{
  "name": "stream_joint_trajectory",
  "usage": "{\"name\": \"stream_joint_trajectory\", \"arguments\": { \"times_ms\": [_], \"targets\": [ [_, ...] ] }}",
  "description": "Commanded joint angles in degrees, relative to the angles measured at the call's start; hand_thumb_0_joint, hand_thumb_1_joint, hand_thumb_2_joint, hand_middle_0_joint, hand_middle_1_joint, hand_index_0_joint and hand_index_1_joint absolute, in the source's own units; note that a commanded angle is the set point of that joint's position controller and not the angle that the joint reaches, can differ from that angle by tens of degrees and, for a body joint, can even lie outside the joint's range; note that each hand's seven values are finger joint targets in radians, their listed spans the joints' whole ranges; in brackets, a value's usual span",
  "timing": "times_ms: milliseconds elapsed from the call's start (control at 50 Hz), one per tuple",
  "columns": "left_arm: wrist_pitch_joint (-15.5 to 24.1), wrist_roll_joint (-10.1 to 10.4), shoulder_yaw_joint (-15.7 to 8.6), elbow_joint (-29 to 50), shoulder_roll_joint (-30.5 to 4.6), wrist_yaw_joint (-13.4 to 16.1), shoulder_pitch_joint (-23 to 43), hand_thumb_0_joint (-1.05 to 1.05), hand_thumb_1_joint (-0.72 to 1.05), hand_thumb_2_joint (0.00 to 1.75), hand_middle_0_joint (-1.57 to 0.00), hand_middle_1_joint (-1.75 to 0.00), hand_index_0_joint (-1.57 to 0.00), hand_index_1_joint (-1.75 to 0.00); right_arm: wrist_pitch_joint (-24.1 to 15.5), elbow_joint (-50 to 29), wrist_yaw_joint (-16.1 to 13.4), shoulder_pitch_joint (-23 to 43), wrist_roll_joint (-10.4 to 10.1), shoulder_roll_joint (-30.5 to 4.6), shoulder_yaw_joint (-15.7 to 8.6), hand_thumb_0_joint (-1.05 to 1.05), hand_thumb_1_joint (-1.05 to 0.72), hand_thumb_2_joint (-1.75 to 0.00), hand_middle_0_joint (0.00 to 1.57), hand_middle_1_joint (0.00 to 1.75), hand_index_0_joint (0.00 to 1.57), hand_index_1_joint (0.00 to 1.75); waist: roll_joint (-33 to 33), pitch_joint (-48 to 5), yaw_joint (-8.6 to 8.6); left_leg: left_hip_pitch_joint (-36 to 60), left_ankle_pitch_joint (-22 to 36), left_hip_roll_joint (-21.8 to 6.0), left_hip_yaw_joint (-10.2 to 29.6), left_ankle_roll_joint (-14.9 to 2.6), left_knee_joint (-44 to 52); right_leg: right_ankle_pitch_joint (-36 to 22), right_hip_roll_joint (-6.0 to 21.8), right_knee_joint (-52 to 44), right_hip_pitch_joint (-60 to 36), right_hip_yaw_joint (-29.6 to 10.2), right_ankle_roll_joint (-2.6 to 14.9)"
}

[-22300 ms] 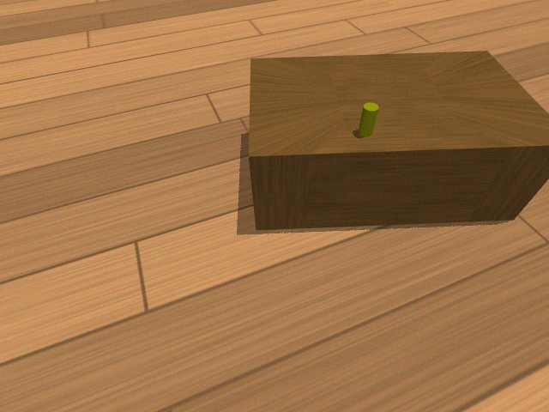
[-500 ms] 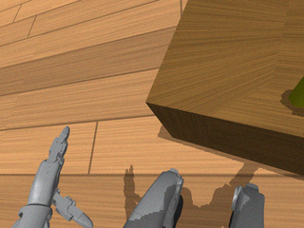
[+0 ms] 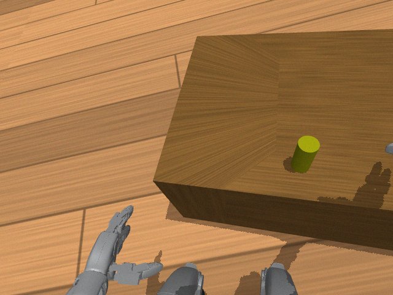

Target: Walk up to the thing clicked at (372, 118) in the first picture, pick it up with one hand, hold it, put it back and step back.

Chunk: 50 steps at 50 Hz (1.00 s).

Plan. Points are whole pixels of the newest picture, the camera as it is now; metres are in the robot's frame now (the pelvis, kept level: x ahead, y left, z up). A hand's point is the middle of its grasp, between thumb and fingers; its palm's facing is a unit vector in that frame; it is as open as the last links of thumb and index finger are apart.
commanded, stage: home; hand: right
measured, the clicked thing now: (304, 155) +0.50 -0.19 -0.18
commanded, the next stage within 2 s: none
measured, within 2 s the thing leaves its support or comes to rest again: neither
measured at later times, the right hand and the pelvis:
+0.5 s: hand (346, 250) +0.23 -0.20 -0.02, palm faces +0.19 +0.95 -0.24, open 17.4 cm; pelvis +0.02 +0.01 +0.04, yaw -2 degrees
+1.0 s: hand (316, 294) +0.16 -0.15 -0.02, palm faces +0.18 +0.95 -0.27, open 17.5 cm; pelvis +0.00 +0.04 +0.03, yaw -3 degrees
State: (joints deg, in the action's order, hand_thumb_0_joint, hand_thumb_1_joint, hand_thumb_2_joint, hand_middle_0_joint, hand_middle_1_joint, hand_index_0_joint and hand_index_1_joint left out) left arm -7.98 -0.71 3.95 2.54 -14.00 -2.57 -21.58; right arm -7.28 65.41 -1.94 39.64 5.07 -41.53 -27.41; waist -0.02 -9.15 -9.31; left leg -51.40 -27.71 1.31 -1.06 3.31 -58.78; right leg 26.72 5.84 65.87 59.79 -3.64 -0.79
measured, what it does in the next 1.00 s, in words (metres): stands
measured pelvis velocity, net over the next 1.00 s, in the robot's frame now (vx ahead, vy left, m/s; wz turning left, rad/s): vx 0.00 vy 0.04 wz -0.06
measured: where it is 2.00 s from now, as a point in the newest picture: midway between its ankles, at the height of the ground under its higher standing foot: outside the picture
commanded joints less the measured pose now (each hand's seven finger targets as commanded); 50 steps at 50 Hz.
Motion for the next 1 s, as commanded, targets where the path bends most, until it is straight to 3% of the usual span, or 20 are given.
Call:
{"name": "stream_joint_trajectory", "arguments": {
  "times_ms": [0, 60, 80, 140, 200, 260, 300, 360, 420, 440, 460, 480, 500, 540, 560, 640, 680, 860, 880, 980],
  "targets": [
    [2.0, 0.7, -7.5, 9.2, -10.6, 0.1, -7.0, 0.0, 0.63, 0.75, -0.17, -0.25, -0.17, -0.25, 0.2, -18.2, 0.1, -1.0, -2.0, -10.1, -0.1, 0.0, 0.45, -0.11, 0.06, 0.07, 0.06, 0.07, -14.7, -21.8, 1.78, 7.4, 17.6, 2.5, -4.1, -4.09, 7.3, -24.0, -2.4, -13.9, -33.5, 1.8, -0.57],
    [0.5, 2.2, -11.6, 4.6, -11.9, 1.1, -6.1, 0.0, 0.8, 0.84, -0.19, -0.28, -0.19, -0.28, 3.6, -27.7, 0.4, -6.3, -4.5, 0.1, 7.0, 0.0, 0.52, -0.07, 0.06, 0.06, 0.06, 0.06, -10.1, -18.1, -0.39, 7.6, 18.9, 2.1, -4.4, -3.63, 9.0, -25.5, -2.2, -15.5, -35.4, 1.5, -0.03],
    [0.5, 2.8, -10.8, 4.6, -11.0, 1.3, -4.3, 0.0, 0.83, 0.86, -0.19, -0.29, -0.19, -0.29, 4.4, -31.3, 0.4, -6.3, -5.1, 2.9, 9.1, 0.0, 0.54, -0.06, 0.05, 0.05, 0.05, 0.05, -8.8, -17.6, 0.41, 7.7, 17.9, 1.9, -4.4, -3.68, 9.5, -24.4, -2.1, -16.5, -36.0, 1.3, 0.04],
    [1.1, 3.6, -8.8, 4.8, -9.1, 2.7, 0.1, 0.0, 0.89, 0.9, -0.2, -0.3, -0.2, -0.3, 4.8, -40.8, -1.1, -9.0, -5.3, 1.7, 9.3, 0.0, 0.57, -0.04, 0.05, 0.05, 0.05, 0.05, -9.4, -16.7, 3.87, 11.0, 15.4, 1.1, -3.9, -4.0, 11.2, -19.6, -2.2, -19.6, -36.8, 1.9, -0.18],
    [1.8, 3.5, -3.7, 5.0, -4.6, 3.5, 1.2, 0.0, 0.89, 0.9, -0.2, -0.3, -0.2, -0.3, 3.8, -46.3, -2.2, -15.4, -6.2, 7.8, 12.5, 0.0, 0.58, -0.04, 0.05, 0.05, 0.05, 0.05, -8.8, -14.0, 5.21, 15.2, 15.1, 0.5, -3.3, -3.99, 13.1, -17.7, -2.7, -21.1, -36.6, 3.0, -0.32],
    [1.7, 3.1, -1.1, 1.1, -1.7, 4.3, 0.0, 0.0, 0.89, 0.9, -0.2, -0.3, -0.2, -0.3, 3.4, -48.3, -3.2, -28.8, -6.6, 11.1, 13.3, 0.0, 0.54, -0.06, 0.05, 0.05, 0.05, 0.05, -9.3, -10.0, 8.34, 19.2, 15.6, 0.0, -2.9, -4.28, 14.2, -18.9, -3.5, -22.3, -35.1, 4.0, -0.7],
    [1.6, 3.0, -3.1, 0.9, -3.1, 4.8, 0.7, 0.0, 0.89, 0.9, -0.2, -0.3, -0.2, -0.3, 3.3, -53.6, -3.5, -31.7, -6.9, 11.2, 13.2, 0.0, 0.57, -0.05, 0.05, 0.05, 0.05, 0.05, -10.1, -12.1, 8.93, 21.4, 17.3, -0.2, -2.6, -4.29, 14.3, -20.8, -3.6, -22.6, -36.5, 4.3, -0.85],
    [1.5, 2.8, -5.9, -1.8, -4.7, 5.4, -1.0, 0.0, 0.9, 0.9, -0.2, -0.3, -0.2, -0.3, 4.4, -55.7, -3.7, -41.6, -7.3, 15.1, 15.7, 0.0, 0.56, -0.05, 0.05, 0.05, 0.05, 0.05, -7.9, -8.8, 8.57, 22.4, 18.9, -0.5, -2.3, -3.86, 15.6, -20.9, -4.1, -22.4, -35.3, 5.5, -0.34],
    [1.9, 2.8, -7.7, -2.0, -5.3, 5.9, 1.5, 0.0, 0.9, 0.9, -0.2, -0.3, -0.2, -0.3, 5.1, -59.4, -3.4, -47.3, -7.8, 21.3, 20.9, 0.0, 0.57, -0.04, 0.05, 0.05, 0.05, 0.05, -6.4, -5.0, 8.28, 21.4, 15.0, -0.4, -2.3, -3.75, 16.8, -15.8, -3.9, -23.6, -34.2, 5.7, -0.14],
    [2.2, 3.0, -8.4, -1.3, -6.1, 6.2, 2.2, 0.0, 0.9, 0.9, -0.2, -0.3, -0.2, -0.3, 5.4, -59.9, -3.5, -50.4, -7.8, 20.6, 20.3, 0.0, 0.59, -0.03, 0.05, 0.05, 0.05, 0.05, -4.9, -3.6, 8.42, 21.1, 13.3, -0.4, -2.3, -3.59, 17.4, -13.9, -4.1, -23.9, -33.1, 5.8, 0.1],
    [2.5, 3.0, -8.0, -0.4, -5.3, 6.2, 1.8, 0.0, 0.9, 0.9, -0.2, -0.3, -0.2, -0.3, 5.7, -61.9, -3.2, -53.5, -7.9, 23.3, 22.7, 0.0, 0.56, -0.05, 0.05, 0.05, 0.05, 0.05, -1.9, -3.8, 7.94, 21.1, 13.1, -0.2, -2.6, -3.39, 17.5, -13.7, -3.9, -23.9, -33.5, 5.7, 0.39],
    [2.2, 3.5, -5.4, -15.1, -4.6, 6.6, 3.1, 0.0, 0.9, 0.9, -0.2, -0.3, -0.2, -0.3, 6.3, -62.5, -4.7, -56.7, -7.7, 21.1, 20.0, 0.0, 0.61, 0.0, 0.04, 0.04, 0.04, 0.04, -4.3, -0.8, 8.06, 20.0, 12.9, 0.4, -2.4, -3.39, 16.9, -12.5, -3.8, -22.8, -31.4, 4.8, 0.64],
    [2.9, 3.6, -5.6, -12.5, -4.4, 7.1, 2.9, 0.0, 0.9, 0.9, -0.2, -0.3, -0.2, -0.3, 6.6, -65.6, -4.6, -57.8, -7.6, 24.6, 23.6, 0.0, 0.61, -0.01, 0.04, 0.04, 0.04, 0.04, -2.0, -1.6, 7.0, 20.6, 14.3, 0.3, -2.4, -3.17, 17.0, -13.6, -3.8, -22.5, -32.3, 5.1, 0.88],
    [3.9, 3.6, -6.1, -12.7, -4.6, 8.1, 4.3, 0.0, 0.9, 0.9, -0.2, -0.3, -0.2, -0.3, 7.2, -68.5, -4.9, -58.7, -7.3, 24.3, 24.6, 0.0, 0.57, -0.04, 0.05, 0.05, 0.05, 0.05, -0.1, -2.7, 6.83, 20.2, 15.6, 0.0, -2.2, -2.77, 16.4, -14.6, -3.8, -21.6, -32.5, 5.1, 1.19],
    [4.3, 3.5, -6.2, -13.4, -4.6, 8.3, 5.5, 0.0, 0.9, 0.9, -0.2, -0.3, -0.2, -0.3, 7.5, -69.8, -5.2, -58.7, -7.2, 23.2, 23.5, 0.0, 0.55, -0.05, 0.05, 0.05, 0.05, 0.05, 0.1, -2.5, 7.17, 20.2, 14.9, 0.1, -2.2, -2.74, 16.2, -14.0, -3.9, -21.4, -32.3, 5.0, 1.16],
    [6.2, 3.2, -5.7, -16.1, -4.0, 9.9, 7.6, 0.0, 0.9, 0.9, -0.2, -0.3, -0.2, -0.3, 8.0, -71.1, -5.8, -60.0, -6.7, 24.1, 24.3, 0.0, 0.59, -0.03, 0.05, 0.04, 0.05, 0.04, 0.1, -1.8, 6.87, 18.8, 13.0, -0.5, -1.2, -2.52, 16.0, -11.5, -4.3, -20.1, -31.5, 5.2, 1.28],
    [7.4, 3.1, -6.1, -16.6, -4.9, 10.6, 8.6, 0.0, 0.9, 0.9, -0.2, -0.3, -0.2, -0.3, 8.6, -72.9, -6.4, -59.2, -6.6, 21.8, 22.2, 0.0, 0.6, -0.02, 0.05, 0.04, 0.05, 0.04, -0.4, -2.9, 7.14, 19.2, 12.5, -0.9, -0.7, -2.48, 16.2, -10.9, -4.5, -19.3, -31.6, 5.3, 1.31],
    [11.9, 2.4, -5.8, -19.7, -4.2, 10.9, 10.8, 0.0, 0.9, 0.9, -0.2, -0.3, -0.2, -0.3, 11.6, -68.9, -6.5, -66.1, -6.2, 26.1, 25.6, 0.0, 0.57, -0.04, 0.05, 0.05, 0.05, 0.05, 2.2, 1.3, 8.67, 17.9, 4.5, -1.9, 0.2, -2.48, 19.2, -6.4, -5.3, -19.4, -28.7, 5.7, 1.07],
    [12.2, 2.3, -5.8, -20.0, -4.1, 10.8, 10.8, 0.0, 0.9, 0.9, -0.2, -0.3, -0.2, -0.3, 11.8, -69.4, -6.6, -67.2, -6.2, 25.3, 24.6, 0.0, 0.56, -0.04, 0.05, 0.05, 0.05, 0.05, 1.9, 0.7, 9.36, 18.2, 5.2, -1.9, 0.3, -2.42, 19.0, -7.2, -5.3, -19.1, -28.7, 5.7, 1.0],
    [13.4, 2.2, -6.1, -20.7, -4.5, 11.1, 11.2, 0.0, 0.9, 0.9, -0.2, -0.31, -0.2, -0.31, 12.2, -70.6, -6.6, -63.9, -6.0, 23.9, 23.5, 0.0, 0.54, -0.05, 0.05, 0.05, 0.05, 0.05, 3.9, 1.7, 8.38, 17.3, 2.8, -2.2, 1.1, -2.03, 20.1, -5.3, -5.4, -19.0, -28.1, 5.8, 1.18]
  ]
}}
